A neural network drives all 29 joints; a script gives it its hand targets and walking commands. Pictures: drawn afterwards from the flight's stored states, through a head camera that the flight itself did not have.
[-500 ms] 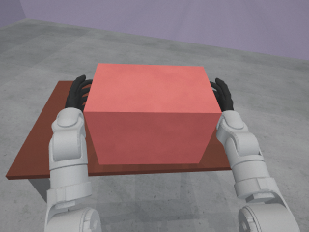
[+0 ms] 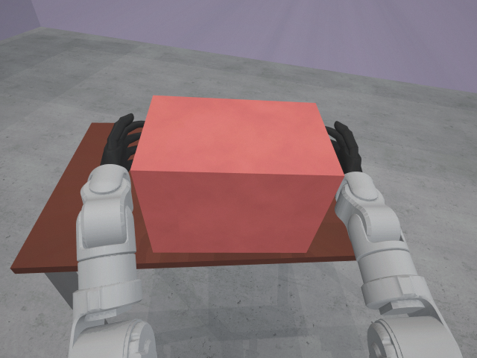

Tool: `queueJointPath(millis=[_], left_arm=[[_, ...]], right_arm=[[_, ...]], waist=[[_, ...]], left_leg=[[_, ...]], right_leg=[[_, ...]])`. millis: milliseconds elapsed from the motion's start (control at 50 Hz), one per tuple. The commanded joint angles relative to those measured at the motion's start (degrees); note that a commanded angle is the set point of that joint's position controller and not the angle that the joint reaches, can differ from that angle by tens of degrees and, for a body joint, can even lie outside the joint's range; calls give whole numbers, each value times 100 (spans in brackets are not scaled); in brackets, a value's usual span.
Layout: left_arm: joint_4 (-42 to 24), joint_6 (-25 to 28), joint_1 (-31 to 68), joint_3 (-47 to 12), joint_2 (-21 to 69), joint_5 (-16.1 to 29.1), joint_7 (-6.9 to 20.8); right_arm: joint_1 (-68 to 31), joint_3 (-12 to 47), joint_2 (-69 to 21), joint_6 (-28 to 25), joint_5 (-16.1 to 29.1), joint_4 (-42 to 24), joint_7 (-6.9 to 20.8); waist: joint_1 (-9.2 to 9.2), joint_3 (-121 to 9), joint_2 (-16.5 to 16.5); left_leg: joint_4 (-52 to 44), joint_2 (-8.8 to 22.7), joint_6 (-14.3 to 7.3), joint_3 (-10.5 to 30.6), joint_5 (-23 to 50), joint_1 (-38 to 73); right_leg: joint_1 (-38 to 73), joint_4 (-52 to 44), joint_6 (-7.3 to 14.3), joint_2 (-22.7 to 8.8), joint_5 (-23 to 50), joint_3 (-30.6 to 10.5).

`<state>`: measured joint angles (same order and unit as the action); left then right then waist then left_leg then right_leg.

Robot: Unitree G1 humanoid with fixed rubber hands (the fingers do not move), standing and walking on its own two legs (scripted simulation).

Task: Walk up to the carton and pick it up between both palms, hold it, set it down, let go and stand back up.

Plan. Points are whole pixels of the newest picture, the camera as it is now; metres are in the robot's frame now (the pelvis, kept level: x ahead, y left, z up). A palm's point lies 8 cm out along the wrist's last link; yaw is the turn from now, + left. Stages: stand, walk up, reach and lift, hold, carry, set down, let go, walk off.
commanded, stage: hold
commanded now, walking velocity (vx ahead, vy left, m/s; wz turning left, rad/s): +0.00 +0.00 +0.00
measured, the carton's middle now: (233, 178) +0.38 +0.00 +0.14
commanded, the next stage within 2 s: none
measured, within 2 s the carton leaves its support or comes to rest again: neither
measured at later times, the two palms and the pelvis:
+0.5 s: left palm (115, 163) +0.36 +0.19 +0.18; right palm (341, 168) +0.36 -0.17 +0.17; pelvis +0.01 +0.00 +0.00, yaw +0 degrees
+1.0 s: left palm (119, 163) +0.36 +0.18 +0.19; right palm (346, 169) +0.36 -0.18 +0.17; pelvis +0.00 -0.01 +0.00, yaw +0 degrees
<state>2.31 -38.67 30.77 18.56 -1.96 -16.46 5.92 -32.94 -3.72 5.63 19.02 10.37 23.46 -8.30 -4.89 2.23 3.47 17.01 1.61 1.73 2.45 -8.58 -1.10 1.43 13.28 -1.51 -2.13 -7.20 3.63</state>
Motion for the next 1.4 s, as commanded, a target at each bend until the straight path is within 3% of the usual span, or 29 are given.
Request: queueJointPath(millis=[0, 120, 200, 220, 240, 280, 300, 340, 400, 460, 540, 560, 620, 680, 740, 760, 820, 840, 880, 920, 960, 1020, 1060, 1140, 1180, 1220, 1260, 1300, 1380], left_arm=[[-116, 233, 3236, -2242, 2306, 751, 791], [-125, 400, 2941, -2476, 2602, 961, 731], [61, 257, 2917, -2237, 2357, 730, 828], [120, 242, 2783, -2159, 2328, 684, 857], [28, 266, 2907, -2220, 2326, 716, 858], [28, 276, 3035, -2217, 2375, 695, 925], [-171, 299, 3138, -2339, 2477, 821, 905], [-200, 289, 3096, -2376, 2495, 773, 890], [-407, 350, 2901, -2463, 2473, 866, 825], [-726, 343, 2795, -2785, 2656, 973, 724], [-394, 164, 2473, -2446, 2346, 757, 786], [-396, 127, 2487, -2517, 2438, 767, 807], [-301, 110, 2722, -2195, 2314, 636, 864], [-503, 222, 3014, -2539, 2446, 927, 823], [-1026, 392, 2802, -3061, 2773, 1221, 669], [-842, 376, 2686, -2978, 2623, 1193, 636], [-344, 215, 2854, -2385, 2270, 768, 750], [-253, 157, 2741, -2324, 2210, 709, 808], [144, 116, 2936, -2045, 2140, 608, 908], [173, 179, 2925, -1964, 2199, 670, 942], [-88, 271, 2890, -2125, 2373, 782, 939], [-520, 394, 2940, -2590, 2559, 1026, 825], [-313, 304, 2877, -2471, 2433, 843, 832], [346, 122, 3131, -1941, 2293, 495, 973], [331, 214, 3262, -2019, 2431, 612, 996], [-132, 320, 3193, -2364, 2692, 853, 904], [-439, 423, 3242, -2696, 2820, 1028, 796], [-386, 415, 3207, -2791, 2738, 1066, 720], [-333, 298, 2779, -2518, 2587, 819, 661]], right_arm=[[-3817, 1900, -2678, -304, 220, -1097, 844], [-3871, 2253, -2834, -448, 358, -1475, 711], [-3527, 1951, -2743, -279, 182, -826, 732], [-3748, 2064, -2722, -328, 290, -1159, 717], [-3633, 2085, -2722, -300, 227, -1045, 711], [-3746, 1993, -2716, -327, 265, -1124, 687], [-3560, 2049, -2758, -311, 248, -1004, 697], [-3691, 1986, -2762, -334, 290, -1160, 703], [-3699, 2306, -2735, -420, 489, -1595, 672], [-3424, 2232, -2612, -408, 490, -1602, 682], [-3182, 2273, -2488, -242, 486, -1384, 663], [-3027, 2106, -2378, -214, 395, -1224, 671], [-3313, 2010, -2510, -184, 334, -1118, 708], [-3846, 2172, -2642, -350, 452, -1709, 718], [-3725, 2517, -2758, -469, 554, -2325, 636], [-3505, 2578, -2692, -387, 583, -2040, 614], [-3224, 2113, -2605, -151, 298, -989, 693], [-3152, 1972, -2496, -144, 265, -891, 717], [-3492, 1857, -2574, -174, 152, -828, 753], [-3883, 2015, -2754, -282, 226, -1219, 728], [-4060, 2183, -2861, -404, 359, -1624, 677], [-3873, 2393, -2905, -382, 565, -1724, 590], [-3443, 2164, -2605, -271, 386, -1180, 582], [-3543, 1607, -2531, -143, -23, -383, 785], [-3726, 1619, -2652, -256, -28, -604, 814], [-3836, 1855, -2732, -445, 199, -1242, 823], [-3881, 2019, -2701, -516, 310, -1479, 766], [-3849, 2041, -2673, -505, 367, -1404, 776], [-3433, 2142, -2556, -380, 367, -1126, 810]], waist=[[179, -1671, -350], [12, -2274, -238], [12, -1600, -292], [61, -1732, -184], [-65, -1691, -226], [49, -1602, -307], [-92, -1820, -320], [-99, -1672, -360], [42, -2193, -398], [-110, -2323, -623], [5, -1671, -354], [-117, -1547, -599], [78, -1326, -340], [98, -1765, -390], [-127, -2856, -390], [-10, -2581, -431], [-22, -1580, -259], [-4, -1522, -426], [74, -1238, -182], [173, -1583, -62], [176, -2117, -72], [11, -2454, -298], [-157, -1904, -420], [-8, -981, -278], [-12, -1094, -161], [-81, -2081, -471], [-146, -2347, -462], [-192, -2334, -671], [28, -2245, -568]], left_leg=[[-429, -457, -16, -586, 256, -358], [-97, -528, -25, -484, 1380, 142], [-281, -483, -70, -526, 882, -58], [-264, -498, -78, -519, 790, -97], [-285, -542, -69, -555, 766, -59], [-291, -491, -35, -544, 862, -56], [-242, -507, 7, -553, 1117, 5], [-204, -502, -16, -507, 1031, 69], [-42, -511, 71, -538, 1667, 290], [78, -441, 167, -399, 2137, 515], [-19, -453, 139, -458, 1906, 299], [-100, -417, 163, -411, 1753, 294], [-268, -417, 36, -509, 961, -51], [-183, -463, 86, -541, 1182, -102], [159, -513, 192, -433, 2323, 523], [170, -483, 159, -399, 2208, 529], [-268, -447, 38, -505, 895, 94], [-294, -470, 29, -551, 701, -58], [-442, -477, -86, -622, 207, -368], [-407, -561, -173, -613, 242, -381], [-206, -565, -92, -611, 1026, -97], [12, -585, 47, -504, 1879, 268], [-66, -535, 76, -496, 1385, 239], [-622, -430, -82, -588, -211, -405], [-629, -454, -83, -594, 11, -407], [-329, -467, 68, -522, 1008, 59], [-10, -451, 137, -432, 1984, 480], [68, -436, 172, -395, 1978, 536], [-27, -384, 140, -408, 1660, 444]], right_leg=[[645, -38, 66, 425, 25, 111], [855, 109, -21, 497, 1161, 128], [727, 9, -45, 419, 694, 116], [788, 32, -68, 442, 680, 140], [765, 5, -69, 393, 687, 160], [793, -13, -20, 442, 570, 119], [847, 23, -24, 448, 790, 135], [762, 12, -11, 459, 653, 156], [921, 127, -17, 526, 1300, 175], [764, 119, 33, 566, 1313, 198], [787, 66, 10, 575, 1176, 189], [642, 18, 54, 589, 889, 183], [656, 4, 47, 505, 494, 152], [763, 36, 76, 484, 784, 97], [935, 204, 18, 600, 1733, 147], [875, 211, 4, 558, 1715, 90], [656, 20, 31, 492, 693, 131], [575, 49, 43, 436, 458, 133], [544, -20, -16, 394, 150, 138], [757, -34, -85, 349, 286, 121], [973, 85, -92, 429, 1032, 125], [1078, 219, -70, 524, 1921, 58], [801, 134, -66, 511, 1249, 197], [406, -118, 67, 412, -449, 195], [496, -130, 56, 404, -186, 174], [731, 9, 62, 528, 512, 235], [686, 96, 60, 583, 1031, 207], [563, 64, 83, 570, 986, 208], [487, 66, 67, 562, 636, 218]])
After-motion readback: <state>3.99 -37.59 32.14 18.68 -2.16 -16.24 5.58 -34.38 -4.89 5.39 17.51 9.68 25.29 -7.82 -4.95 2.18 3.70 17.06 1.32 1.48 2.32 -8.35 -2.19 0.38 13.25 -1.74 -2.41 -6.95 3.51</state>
